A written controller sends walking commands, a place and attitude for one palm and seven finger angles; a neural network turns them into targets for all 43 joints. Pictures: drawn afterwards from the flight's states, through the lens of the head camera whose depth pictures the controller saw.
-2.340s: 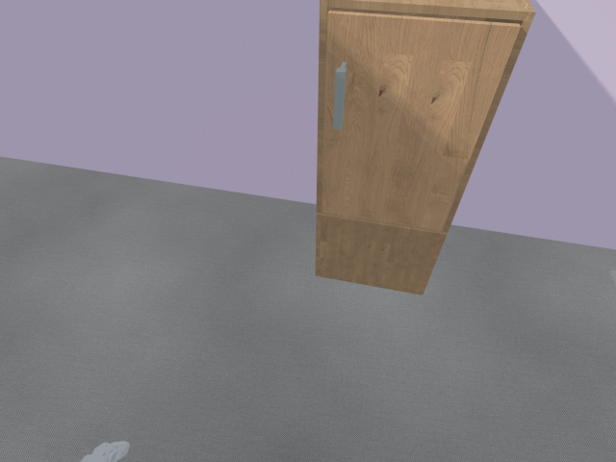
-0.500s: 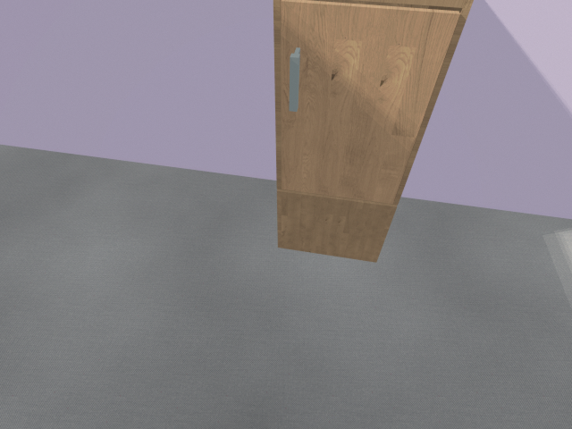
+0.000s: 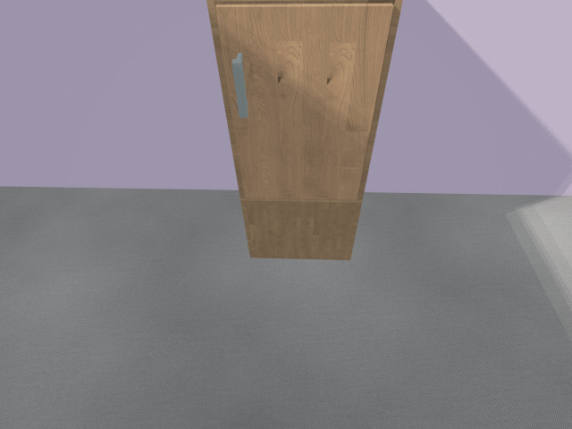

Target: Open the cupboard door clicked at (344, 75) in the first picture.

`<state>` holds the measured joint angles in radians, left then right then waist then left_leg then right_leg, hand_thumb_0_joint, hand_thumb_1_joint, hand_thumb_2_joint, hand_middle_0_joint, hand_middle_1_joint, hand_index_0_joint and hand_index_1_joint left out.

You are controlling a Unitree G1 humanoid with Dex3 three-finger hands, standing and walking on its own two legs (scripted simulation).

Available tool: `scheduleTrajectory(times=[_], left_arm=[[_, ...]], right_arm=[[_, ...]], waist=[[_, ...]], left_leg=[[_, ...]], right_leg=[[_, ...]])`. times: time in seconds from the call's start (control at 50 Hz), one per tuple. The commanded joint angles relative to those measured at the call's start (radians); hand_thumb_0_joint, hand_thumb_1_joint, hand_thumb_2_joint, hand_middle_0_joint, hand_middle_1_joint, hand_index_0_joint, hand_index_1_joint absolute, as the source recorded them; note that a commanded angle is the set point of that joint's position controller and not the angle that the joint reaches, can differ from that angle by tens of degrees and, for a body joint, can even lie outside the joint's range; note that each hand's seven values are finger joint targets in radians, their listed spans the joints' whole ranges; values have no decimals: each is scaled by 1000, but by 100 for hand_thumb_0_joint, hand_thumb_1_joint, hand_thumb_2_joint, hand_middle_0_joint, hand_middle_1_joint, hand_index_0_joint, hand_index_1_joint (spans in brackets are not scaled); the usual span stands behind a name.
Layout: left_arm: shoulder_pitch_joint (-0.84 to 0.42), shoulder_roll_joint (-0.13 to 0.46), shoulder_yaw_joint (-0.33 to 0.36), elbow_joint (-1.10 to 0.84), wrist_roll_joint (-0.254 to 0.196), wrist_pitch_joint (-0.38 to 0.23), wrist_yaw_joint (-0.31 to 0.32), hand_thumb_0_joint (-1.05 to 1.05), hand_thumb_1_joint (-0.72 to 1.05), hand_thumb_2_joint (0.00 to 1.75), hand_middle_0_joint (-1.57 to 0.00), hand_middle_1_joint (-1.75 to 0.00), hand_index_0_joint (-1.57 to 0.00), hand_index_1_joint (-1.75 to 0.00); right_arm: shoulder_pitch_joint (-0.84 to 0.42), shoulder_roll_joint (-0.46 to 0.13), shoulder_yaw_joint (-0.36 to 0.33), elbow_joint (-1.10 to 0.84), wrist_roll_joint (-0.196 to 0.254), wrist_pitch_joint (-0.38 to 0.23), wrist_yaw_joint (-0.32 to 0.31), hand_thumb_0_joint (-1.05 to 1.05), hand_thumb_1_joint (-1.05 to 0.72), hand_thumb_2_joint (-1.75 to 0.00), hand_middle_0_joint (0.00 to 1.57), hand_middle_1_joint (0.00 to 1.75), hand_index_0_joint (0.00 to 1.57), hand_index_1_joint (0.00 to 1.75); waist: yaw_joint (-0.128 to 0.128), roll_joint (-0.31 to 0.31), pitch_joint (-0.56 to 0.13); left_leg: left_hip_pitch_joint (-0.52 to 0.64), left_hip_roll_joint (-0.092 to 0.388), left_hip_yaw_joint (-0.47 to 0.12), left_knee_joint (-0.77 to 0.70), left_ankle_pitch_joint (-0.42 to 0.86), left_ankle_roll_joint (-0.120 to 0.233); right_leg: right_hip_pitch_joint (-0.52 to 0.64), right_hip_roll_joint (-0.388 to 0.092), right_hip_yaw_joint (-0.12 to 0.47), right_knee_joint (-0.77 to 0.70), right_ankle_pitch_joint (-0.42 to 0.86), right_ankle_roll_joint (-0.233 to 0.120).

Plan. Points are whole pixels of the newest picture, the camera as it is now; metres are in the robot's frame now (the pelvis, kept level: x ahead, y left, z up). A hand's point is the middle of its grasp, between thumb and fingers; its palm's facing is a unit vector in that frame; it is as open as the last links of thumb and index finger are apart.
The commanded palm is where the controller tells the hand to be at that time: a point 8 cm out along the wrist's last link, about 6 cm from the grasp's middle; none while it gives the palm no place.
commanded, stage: take the last steps up to it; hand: left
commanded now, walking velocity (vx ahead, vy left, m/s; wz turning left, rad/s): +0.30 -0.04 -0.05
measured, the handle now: (241, 85) +0.86 +0.17 +0.06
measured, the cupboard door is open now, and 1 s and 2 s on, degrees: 0 0 0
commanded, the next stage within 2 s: come to a stop and stand still in 0.66 s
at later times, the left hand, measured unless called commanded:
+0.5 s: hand out of the picture +0.15 +0.22 -0.17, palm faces +0.01 -0.99 -0.11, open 7.4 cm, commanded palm none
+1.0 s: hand (228, 280) +0.43 +0.16 -0.16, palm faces -0.05 -0.98 -0.18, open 7.3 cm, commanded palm none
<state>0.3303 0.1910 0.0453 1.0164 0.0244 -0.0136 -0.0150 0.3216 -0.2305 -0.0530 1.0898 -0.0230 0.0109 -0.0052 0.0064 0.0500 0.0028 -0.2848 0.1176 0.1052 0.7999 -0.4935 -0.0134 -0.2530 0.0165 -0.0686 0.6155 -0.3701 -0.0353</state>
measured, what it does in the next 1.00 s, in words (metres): walks ahead: left foot, then right foot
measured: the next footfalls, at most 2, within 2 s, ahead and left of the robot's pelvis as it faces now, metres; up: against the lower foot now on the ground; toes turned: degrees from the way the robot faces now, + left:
left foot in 0.34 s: +0.23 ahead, +0.13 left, +0.00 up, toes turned +7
right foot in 0.90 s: +0.42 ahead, -0.10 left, +0.00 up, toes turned -10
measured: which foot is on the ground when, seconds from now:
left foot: up 0.00-0.32, down 0.34-0.90, up 0.92-1.00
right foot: down 0.00-0.34, up 0.36-0.88, down 0.90-1.00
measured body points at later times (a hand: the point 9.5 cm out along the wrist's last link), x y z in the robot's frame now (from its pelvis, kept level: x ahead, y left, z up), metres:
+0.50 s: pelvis +0.17 +0.06 +0.01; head +0.19 +0.09 +0.46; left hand +0.15 +0.28 -0.16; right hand +0.22 -0.18 -0.12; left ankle +0.19 +0.12 -0.72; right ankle +0.10 -0.08 -0.62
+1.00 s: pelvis +0.32 +0.01 +0.00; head +0.37 +0.00 +0.45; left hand +0.44 +0.21 -0.14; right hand +0.21 -0.17 -0.15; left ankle +0.21 +0.13 -0.66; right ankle +0.39 -0.09 -0.72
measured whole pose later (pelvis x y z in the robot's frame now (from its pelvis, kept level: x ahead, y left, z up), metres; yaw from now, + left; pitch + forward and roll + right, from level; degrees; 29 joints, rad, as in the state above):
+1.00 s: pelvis +0.32 +0.01 +0.00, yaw -2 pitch -1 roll +1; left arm 0.10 0.12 0.04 1.01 0.01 -0.03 0.03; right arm 0.41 -0.08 -0.04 1.16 0.01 0.00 -0.04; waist -0.05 0.01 0.12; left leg -0.26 0.02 0.05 1.00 -0.59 -0.01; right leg -0.38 -0.05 -0.14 0.60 -0.21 -0.05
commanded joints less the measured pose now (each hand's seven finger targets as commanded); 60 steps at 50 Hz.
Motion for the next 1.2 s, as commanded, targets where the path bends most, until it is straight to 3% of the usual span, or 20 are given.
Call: scheduleTrajectory(times=[0.0, 0.08, 0.22, 0.28, 0.3, 0.32, 0.34, 0.4, 0.48, 0.58, 0.74, 0.82, 0.84, 0.86, 0.88, 0.9, 0.94, 0.98, 1.04, 1.18], left_arm=[[190, 167, 35, 26, -1, -33, 35, 0, 90, 90, -20, -30, -20, -30], [111, 109, 14, 25, 6, -51, 36, 0, 90, 90, -20, -30, -20, -30], [178, 102, 12, 86, 7, -55, 40, 0, 90, 90, -20, -30, -20, -30], [142, 99, 18, 91, 0, -53, 38, 0, 90, 90, -20, -30, -20, -30], [149, 76, 18, 90, -6, -54, 36, 0, 90, 90, -20, -30, -20, -30], [210, 20, 11, 81, -16, -50, 28, 0, 90, 90, -20, -30, -20, -30], [179, 21, 3, 47, -12, -50, 26, 0, 90, 90, -20, -30, -20, -30], [50, 13, 16, 50, 3, -36, 17, 0, 90, 90, -20, -30, -20, -30], [115, -40, 20, 70, 13, -1, 10, 0, 90, 90, -20, -30, -20, -30], [28, -12, 27, 35, 10, 17, 5, 0, 90, 90, -20, -30, -20, -30], [-220, -12, 7, -35, 2, 8, 3, 0, 90, 90, -20, -30, -20, -30], [-129, -12, 0, -13, 0, -1, 26, 0, 90, 90, -20, -30, -20, -30], [-50, 23, 6, 6, 2, -9, 33, 0, 90, 90, -20, -30, -20, -30], [26, 83, 19, 28, 6, -20, 44, 0, 90, 90, -20, -30, -20, -30], [78, 153, 34, 38, 6, -28, 57, 0, 90, 90, -20, -30, -20, -30], [111, 185, 37, 44, -5, -28, 58, 0, 90, 90, -20, -30, -20, -30], [18, 151, 41, 19, -4, -14, 70, 0, 90, 90, -20, -30, -20, -30], [-58, 127, 36, -7, -5, 1, 77, 0, 90, 90, -20, -30, -20, -30], [-136, 113, 42, -48, 0, 12, 82, 0, 90, 90, -20, -30, -20, -30], [-169, 151, 53, -96, 17, 28, 64, 0, 90, 90, -20, -30, -20, -30]], right_arm=[[-178, -51, -6, -143, -5, -47, 11, 0, -90, -90, 20, 30, 20, 30], [-125, -14, -9, -110, -4, -37, 17, 0, -90, -90, 20, 30, 20, 30], [-207, 28, -2, -145, 9, -55, 27, 0, -90, -90, 20, 30, 20, 30], [-41, 4, -8, -87, 5, -74, 12, 0, -90, -90, 20, 30, 20, 30], [102, -46, -20, -42, 1, -82, -1, 0, -90, -90, 20, 30, 20, 30], [222, -164, -46, -14, -13, -89, -12, 0, -90, -90, 20, 30, 20, 30], [265, -205, -48, -9, 0, -74, -18, 0, -90, -90, 20, 30, 20, 30], [61, -56, -14, -42, 1, -80, -27, 0, -90, -90, 20, 30, 20, 30], [42, 22, -3, -33, 5, -105, -30, 0, -90, -90, 20, 30, 20, 30], [94, 5, 2, -10, 10, -105, -35, 0, -90, -90, 20, 30, 20, 30], [227, 1, 4, 51, -7, -86, -41, 0, -90, -90, 20, 30, 20, 30], [192, -6, 8, 59, 0, -66, -53, 0, -90, -90, 20, 30, 20, 30], [187, -12, 6, 58, 9, -64, -52, 0, -90, -90, 20, 30, 20, 30], [198, 8, 6, 52, 20, -60, -47, 0, -90, -90, 20, 30, 20, 30], [241, 49, 0, 39, 31, -55, -42, 0, -90, -90, 20, 30, 20, 30], [240, 35, -9, 33, 40, -42, -46, 0, -90, -90, 20, 30, 20, 30], [162, 59, -15, 16, 34, -12, -47, 0, -90, -90, 20, 30, 20, 30], [91, 52, -23, 3, 24, 11, -43, 0, -90, -90, 20, 30, 20, 30], [84, 62, -31, -15, 13, 48, -29, 0, -90, -90, 20, 30, 20, 30], [11, 25, -27, -88, 3, 43, -7, 0, -90, -90, 20, 30, 20, 30]], waist=[[67, -248, 103], [-6, -115, 125], [22, -177, 110], [-57, -121, 43], [-108, -32, -48], [-123, 247, -161], [-119, 283, -169], [-52, 10, 80], [15, 28, 64], [14, 50, 95], [-63, 45, 141], [-11, 70, 56], [27, 26, 8], [49, -56, -71], [40, -185, -183], [41, -199, -262], [38, -223, -184], [22, -150, -86], [-18, -100, -63], [-8, -267, -65]], left_leg=[[-460, -1, -65, 325, 34, 13], [-342, 9, -41, 252, 164, -8], [-232, -26, 9, -53, 215, 9], [76, -80, 41, -248, 304, 30], [290, -36, -22, -305, 332, 48], [490, 238, -393, -388, 353, 134], [486, 364, -585, -516, 335, 209], [153, 284, -403, -593, 285, 183], [67, 166, -135, -599, 484, 117], [149, 150, -75, -598, 665, 105], [261, 161, -63, -528, 862, 149], [258, 141, -32, -352, 1093, 113], [228, 120, -35, -265, 1027, 82], [117, 73, -18, -149, 795, 42], [-51, -51, 28, 55, 263, -1], [-41, -116, -34, 251, -160, -5], [-102, -98, -107, 395, -149, 1], [-148, -87, -136, 472, -88, -10], [-139, -88, -133, 444, 5, -30], [-80, -87, -81, 177, 52, -33]], right_leg=[[202, -336, 541, -436, -84, -184], [78, -267, 313, -419, 138, -161], [143, -241, 210, -377, 336, -128], [73, -182, 129, -181, 444, -85], [4, -135, 97, 31, 445, -57], [-207, -11, -10, 352, 72, 0], [-316, 16, 44, 573, -208, 2], [-367, -110, 98, 678, 10, 10], [-280, -116, 74, 591, 145, 44], [-389, -122, 61, 519, 236, 65], [-352, -103, -20, 163, 180, 39], [-86, -44, -40, -53, 229, 15], [38, -54, -30, -160, 355, 19], [217, -148, 46, -151, 740, -2], [403, -371, 257, -71, 1299, -109], [406, -486, 286, -88, 1506, -222], [281, -457, 258, -134, 1336, -232], [142, -417, 217, -174, 1158, -196], [12, -368, 128, -223, 880, -153], [-51, -318, 143, -294, 358, -129]])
